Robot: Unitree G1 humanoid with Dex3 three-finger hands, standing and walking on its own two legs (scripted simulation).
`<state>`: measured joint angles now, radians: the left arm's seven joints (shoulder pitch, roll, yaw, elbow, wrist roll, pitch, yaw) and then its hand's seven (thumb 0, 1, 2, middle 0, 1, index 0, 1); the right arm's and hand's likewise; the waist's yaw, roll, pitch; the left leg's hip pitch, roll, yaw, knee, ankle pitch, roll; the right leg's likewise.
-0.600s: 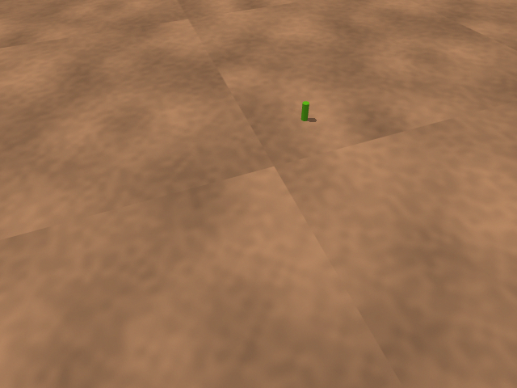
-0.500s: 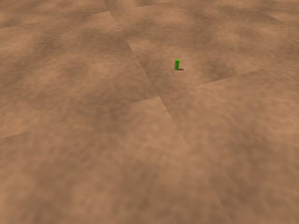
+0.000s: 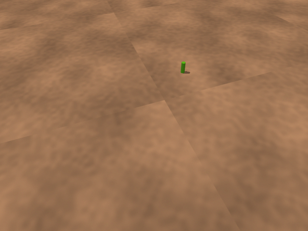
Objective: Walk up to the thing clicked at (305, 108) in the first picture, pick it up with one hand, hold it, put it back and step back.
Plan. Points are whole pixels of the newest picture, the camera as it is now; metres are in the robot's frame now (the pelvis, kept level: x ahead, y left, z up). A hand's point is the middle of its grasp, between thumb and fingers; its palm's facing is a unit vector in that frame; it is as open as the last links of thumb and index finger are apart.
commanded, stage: stand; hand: left
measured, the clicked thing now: (183, 67) +1.85 -0.29 -0.72
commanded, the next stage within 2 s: walk up in 0.52 s
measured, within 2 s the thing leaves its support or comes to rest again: neither
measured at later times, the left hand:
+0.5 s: hand out of the picture +0.08 +0.25 -0.16, palm faces -0.02 -0.94 -0.34, open 7.4 cm
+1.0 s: hand (106, 215) +0.22 +0.17 -0.14, palm faces -0.12 -0.90 -0.41, open 7.4 cm
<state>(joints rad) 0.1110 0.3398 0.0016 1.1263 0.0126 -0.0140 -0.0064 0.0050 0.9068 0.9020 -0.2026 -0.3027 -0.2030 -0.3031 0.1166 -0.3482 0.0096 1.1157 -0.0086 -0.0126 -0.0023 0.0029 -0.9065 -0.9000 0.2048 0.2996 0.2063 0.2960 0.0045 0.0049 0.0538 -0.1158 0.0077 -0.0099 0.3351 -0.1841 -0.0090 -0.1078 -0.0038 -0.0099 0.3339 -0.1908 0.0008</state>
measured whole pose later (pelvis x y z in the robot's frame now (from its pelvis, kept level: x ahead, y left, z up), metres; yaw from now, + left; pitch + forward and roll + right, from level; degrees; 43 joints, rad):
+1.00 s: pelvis +0.12 -0.11 -0.02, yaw -10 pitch -3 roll -1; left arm 0.27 0.40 0.08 0.95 0.02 -0.06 -0.08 0.00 0.91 0.90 -0.20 -0.30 -0.20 -0.30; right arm 0.21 -0.49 -0.08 1.00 -0.02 -0.03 0.06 0.01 -0.91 -0.90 0.20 0.30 0.20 0.30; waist 0.03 0.09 0.03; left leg -0.38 0.08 0.02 1.10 -0.38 0.02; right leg -0.28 -0.01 -0.07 0.60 -0.28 -0.03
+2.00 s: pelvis +0.63 -0.23 -0.01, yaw -16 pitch -2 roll -1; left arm 0.30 0.39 0.04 0.88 0.01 -0.10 -0.06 0.00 0.90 0.90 -0.21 -0.30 -0.21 -0.30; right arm 0.25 -0.43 -0.05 0.89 -0.02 -0.05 0.08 0.00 -0.91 -0.90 0.20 0.30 0.21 0.30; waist 0.03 0.06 0.06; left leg -0.53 0.11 0.01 0.83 -0.24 0.00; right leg -0.17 -0.02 -0.09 0.47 -0.27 -0.03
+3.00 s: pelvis +1.06 -0.32 -0.02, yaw -15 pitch -2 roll -1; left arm 0.36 0.43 0.05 0.88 0.02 -0.08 -0.05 0.01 0.90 0.90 -0.21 -0.30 -0.21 -0.30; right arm 0.26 -0.44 -0.07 0.90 -0.02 -0.05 0.08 0.00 -0.91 -0.90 0.20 0.30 0.21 0.30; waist 0.04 0.02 0.05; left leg -0.41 0.09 0.04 0.60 -0.18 0.01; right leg -0.14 -0.06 -0.11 0.57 -0.39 0.01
